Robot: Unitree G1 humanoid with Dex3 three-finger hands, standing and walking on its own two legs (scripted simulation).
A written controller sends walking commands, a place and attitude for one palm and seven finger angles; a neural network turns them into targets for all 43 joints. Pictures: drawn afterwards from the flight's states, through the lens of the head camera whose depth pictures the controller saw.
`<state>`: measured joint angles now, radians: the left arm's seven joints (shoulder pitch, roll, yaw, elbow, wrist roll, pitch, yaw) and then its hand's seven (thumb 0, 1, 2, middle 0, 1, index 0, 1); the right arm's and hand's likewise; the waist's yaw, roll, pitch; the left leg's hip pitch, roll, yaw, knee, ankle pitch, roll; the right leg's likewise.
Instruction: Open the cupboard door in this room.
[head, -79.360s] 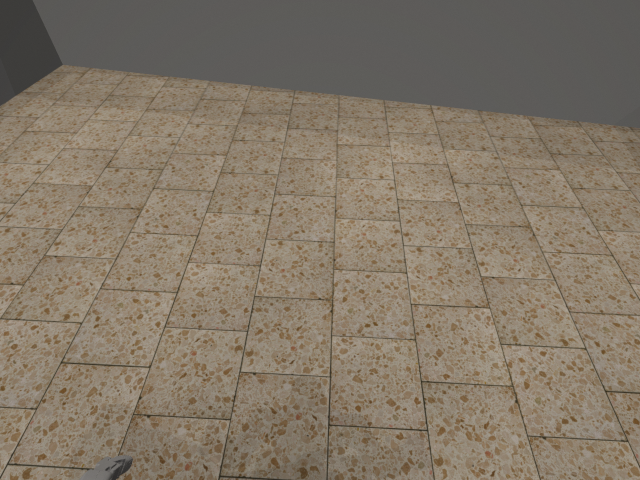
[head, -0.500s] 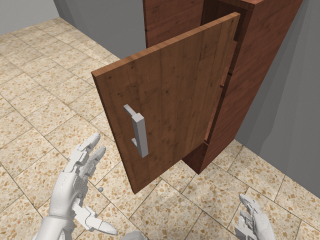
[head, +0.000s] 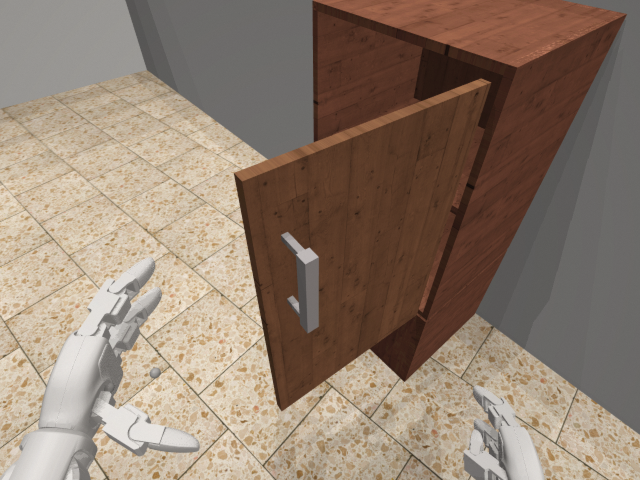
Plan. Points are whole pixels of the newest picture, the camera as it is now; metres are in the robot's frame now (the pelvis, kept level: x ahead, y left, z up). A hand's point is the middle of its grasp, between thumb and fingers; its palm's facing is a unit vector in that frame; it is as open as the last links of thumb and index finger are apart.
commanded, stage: draw the hand back to the body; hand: left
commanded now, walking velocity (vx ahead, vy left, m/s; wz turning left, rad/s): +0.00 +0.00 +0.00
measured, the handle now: (299, 284) +0.35 +0.06 +0.08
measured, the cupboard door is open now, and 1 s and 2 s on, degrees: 86 86 86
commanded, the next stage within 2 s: step back with the hand held close in 1.00 s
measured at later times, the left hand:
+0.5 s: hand (78, 311) +0.22 +0.25 +0.17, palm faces +0.38 -0.84 -0.39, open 10.6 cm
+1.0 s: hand (79, 296) +0.23 +0.25 +0.19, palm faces +0.43 -0.81 -0.40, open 7.5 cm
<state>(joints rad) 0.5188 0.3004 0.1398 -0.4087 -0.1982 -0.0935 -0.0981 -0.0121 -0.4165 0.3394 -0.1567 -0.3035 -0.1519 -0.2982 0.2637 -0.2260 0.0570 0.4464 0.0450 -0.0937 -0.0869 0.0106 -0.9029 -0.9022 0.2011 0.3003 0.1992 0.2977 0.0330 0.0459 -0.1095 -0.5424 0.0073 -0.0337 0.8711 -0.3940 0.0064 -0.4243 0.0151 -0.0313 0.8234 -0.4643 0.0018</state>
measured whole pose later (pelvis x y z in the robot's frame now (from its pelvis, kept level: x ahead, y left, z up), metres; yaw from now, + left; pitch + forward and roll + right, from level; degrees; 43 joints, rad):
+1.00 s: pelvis +0.04 -0.01 +0.04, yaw -1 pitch -2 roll +0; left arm 0.50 0.35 0.33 -0.43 -0.07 -0.05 0.12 0.02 0.88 0.90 -0.21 -0.30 -0.21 -0.30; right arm 0.20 -0.22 0.03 0.62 0.01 -0.08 -0.09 0.01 -0.90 -0.90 0.20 0.30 0.20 0.30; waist 0.07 0.04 -0.01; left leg -0.17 0.01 0.00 0.46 -0.26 0.00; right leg -0.07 0.01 0.00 0.42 -0.32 -0.01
